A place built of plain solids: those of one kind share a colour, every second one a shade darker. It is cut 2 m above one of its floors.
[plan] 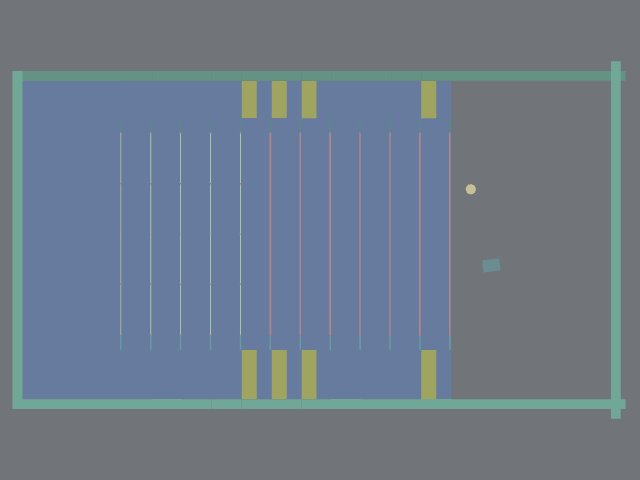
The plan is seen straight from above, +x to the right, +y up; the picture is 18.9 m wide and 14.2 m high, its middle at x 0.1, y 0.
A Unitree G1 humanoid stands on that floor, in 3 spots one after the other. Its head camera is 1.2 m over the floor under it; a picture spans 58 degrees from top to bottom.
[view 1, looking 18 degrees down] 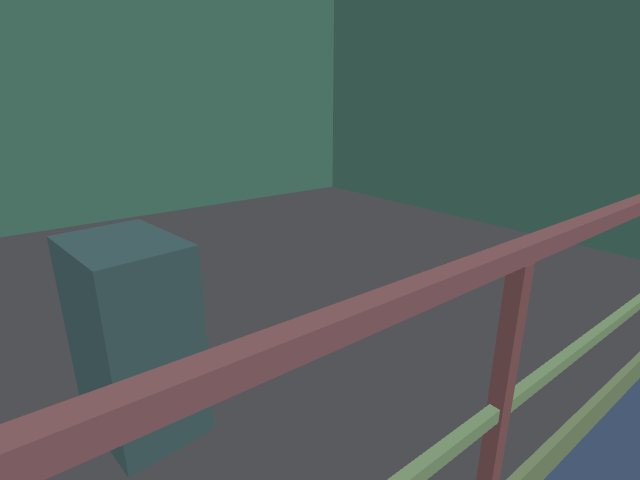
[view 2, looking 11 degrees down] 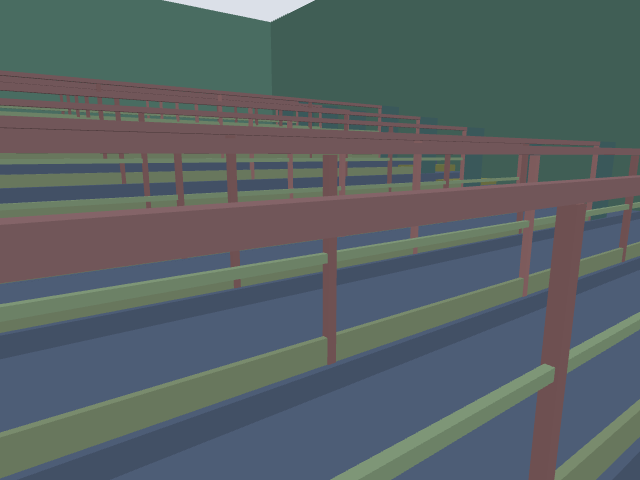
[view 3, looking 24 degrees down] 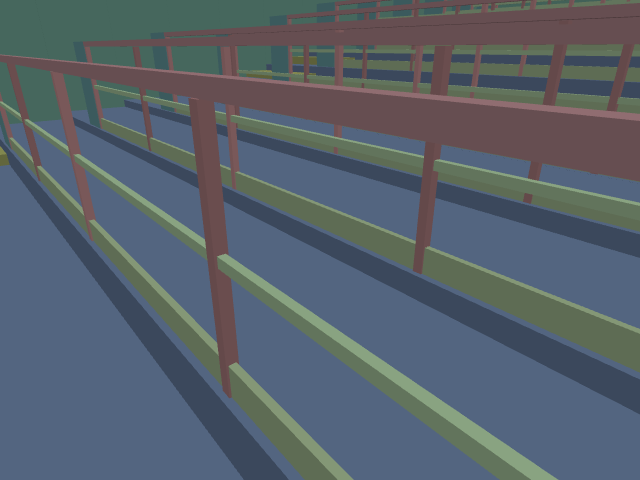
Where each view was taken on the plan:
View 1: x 3.50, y -0.39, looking -38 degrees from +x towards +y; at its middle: ground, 4.24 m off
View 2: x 3.50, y -2.33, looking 144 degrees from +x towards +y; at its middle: floor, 3.90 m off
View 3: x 3.50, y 2.61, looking -130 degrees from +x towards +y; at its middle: floor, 2.20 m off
